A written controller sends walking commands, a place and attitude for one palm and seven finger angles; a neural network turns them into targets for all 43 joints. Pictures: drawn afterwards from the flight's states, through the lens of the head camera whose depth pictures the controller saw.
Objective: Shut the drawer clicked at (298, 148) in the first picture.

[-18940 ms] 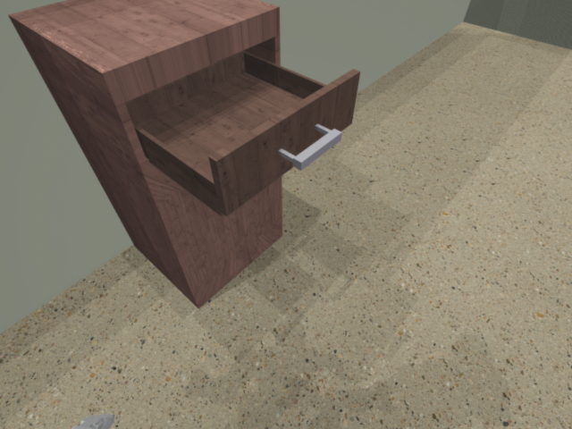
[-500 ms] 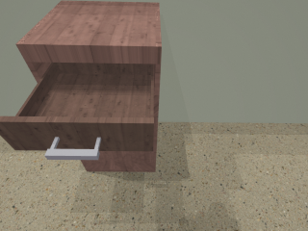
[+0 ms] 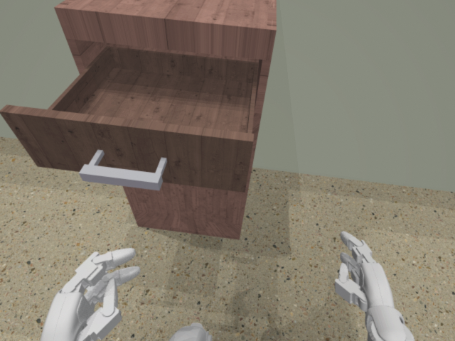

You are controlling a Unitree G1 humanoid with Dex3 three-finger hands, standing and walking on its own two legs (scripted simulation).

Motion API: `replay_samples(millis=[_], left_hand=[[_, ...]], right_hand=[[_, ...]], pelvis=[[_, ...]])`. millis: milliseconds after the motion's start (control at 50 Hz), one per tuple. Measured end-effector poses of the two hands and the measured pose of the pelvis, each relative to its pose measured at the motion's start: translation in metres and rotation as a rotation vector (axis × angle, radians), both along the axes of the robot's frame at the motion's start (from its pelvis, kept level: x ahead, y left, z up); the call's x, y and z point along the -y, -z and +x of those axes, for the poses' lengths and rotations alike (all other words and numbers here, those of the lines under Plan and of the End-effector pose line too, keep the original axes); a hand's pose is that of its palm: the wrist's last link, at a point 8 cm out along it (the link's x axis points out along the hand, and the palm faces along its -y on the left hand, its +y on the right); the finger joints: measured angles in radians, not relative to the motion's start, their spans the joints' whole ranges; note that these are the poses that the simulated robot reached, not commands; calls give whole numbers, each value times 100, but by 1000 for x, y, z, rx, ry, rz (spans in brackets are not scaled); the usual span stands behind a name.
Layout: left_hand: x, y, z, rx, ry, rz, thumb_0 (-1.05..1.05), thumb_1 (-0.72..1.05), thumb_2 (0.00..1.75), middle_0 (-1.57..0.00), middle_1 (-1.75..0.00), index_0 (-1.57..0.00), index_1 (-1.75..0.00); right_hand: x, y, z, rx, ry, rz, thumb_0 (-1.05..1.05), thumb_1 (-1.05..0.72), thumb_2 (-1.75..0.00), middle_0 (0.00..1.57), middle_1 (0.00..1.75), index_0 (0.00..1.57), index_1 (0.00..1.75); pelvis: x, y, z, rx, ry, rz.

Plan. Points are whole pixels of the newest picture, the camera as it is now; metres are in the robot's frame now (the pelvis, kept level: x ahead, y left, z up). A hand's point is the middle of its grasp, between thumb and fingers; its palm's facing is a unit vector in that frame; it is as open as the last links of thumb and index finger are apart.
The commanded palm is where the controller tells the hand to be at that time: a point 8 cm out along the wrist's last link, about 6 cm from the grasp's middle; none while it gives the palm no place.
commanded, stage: raise the hand and make a fist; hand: left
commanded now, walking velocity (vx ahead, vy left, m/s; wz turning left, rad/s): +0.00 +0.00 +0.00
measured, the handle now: (126, 168) +0.37 +0.23 +0.10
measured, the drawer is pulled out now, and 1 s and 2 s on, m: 0.28 0.28 0.28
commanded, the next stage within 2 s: bring the fist close to the handle in 1.40 s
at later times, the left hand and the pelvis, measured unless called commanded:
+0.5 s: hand (109, 272) +0.18 +0.18 +0.12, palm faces +0.04 -0.99 -0.10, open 3.3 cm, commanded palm +0.14 +0.24 +0.14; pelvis +0.02 -0.01 +0.03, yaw +0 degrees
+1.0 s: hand (78, 239) +0.19 +0.20 +0.19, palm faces +0.05 -0.99 -0.12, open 3.3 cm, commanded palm +0.14 +0.26 +0.20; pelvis +0.03 +0.00 +0.05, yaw +1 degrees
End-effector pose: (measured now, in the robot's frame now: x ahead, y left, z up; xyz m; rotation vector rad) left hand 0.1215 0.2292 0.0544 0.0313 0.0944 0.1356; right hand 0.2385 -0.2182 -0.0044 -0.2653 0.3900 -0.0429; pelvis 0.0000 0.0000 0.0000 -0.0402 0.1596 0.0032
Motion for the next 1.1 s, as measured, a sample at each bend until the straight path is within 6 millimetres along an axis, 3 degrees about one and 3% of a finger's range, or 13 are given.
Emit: replay_samples(millis=[60, 120, 180, 280, 380, 480, 560, 700, 800, 940, 1100], left_hand=[[-4, -21, 0, 113, -13, 37, 2, 90, 90, -59, -72, -59, -73], [5, -34, 16, 172, 73, 46, 2, 91, 90, -65, -79, -65, -79], [15, -38, 36, 120, 167, 35, 2, 90, 90, -71, -85, -71, -86], [11, -45, 50, 11, 147, 30, 2, 90, 90, -81, -96, -81, -96], [-4, -64, 43, 33, 80, 70, 2, 90, 90, -91, -107, -91, -107], [-5, -74, 35, 60, 96, 73, 2, 90, 90, -101, -118, -101, -118], [-4, -79, 34, 70, 107, 67, 2, 90, 90, -109, -126, -109, -127], [-14, -99, 38, 116, 84, 82, 2, 90, 90, -123, -142, -123, -142], [-20, -113, 39, 122, 84, 85, 2, 90, 90, -132, -151, -132, -151], [-24, -130, 42, 128, 93, 88, 2, 90, 90, -138, -158, -138, -158], [-31, -146, 47, 135, 93, 99, 2, 90, 90, -140, -160, -140, -160]], right_hand=[[-14, 14, -4, -29, -58, 24, 1, -91, -90, 20, 30, 20, 30], [-22, 32, -18, -89, -75, 62, 1, -90, -90, 20, 30, 20, 30], [-20, 45, -40, -164, -30, 103, 1, -90, -90, 21, 30, 21, 30], [2, 50, -74, -258, 109, 128, 1, -90, -90, 21, 30, 21, 30], [32, 46, -89, -284, 192, 86, 1, -90, -90, 21, 30, 20, 30], [52, 34, -78, -235, 204, 36, 2, -90, -90, 20, 30, 20, 30], [51, 20, -57, -160, 188, 27, 2, -91, -90, 20, 30, 20, 30], [21, -2, -19, -42, 111, 77, 1, -91, -90, 20, 30, 20, 30], [-4, -14, -3, 9, 39, 111, 1, -90, -90, 20, 30, 20, 30], [-22, -21, 0, 27, -20, 125, 1, -90, -90, 21, 30, 20, 30], [-16, -19, -12, 2, -3, 115, 1, -90, -90, 21, 30, 20, 30]], pelvis=[[5, 2, -3, -2, -22, -15], [8, 1, -5, 0, -31, -22], [11, -5, -3, 5, -22, -15], [14, -19, 9, 20, 6, 7], [15, -27, 19, 27, 14, 16], [13, -30, 24, 32, 8, 15], [11, -33, 26, 45, 4, 15], [8, -40, 30, 78, -1, 13], [5, -46, 32, 106, -9, 10], [1, -52, 32, 139, -19, 9], [1, -57, 31, 160, -15, 14]])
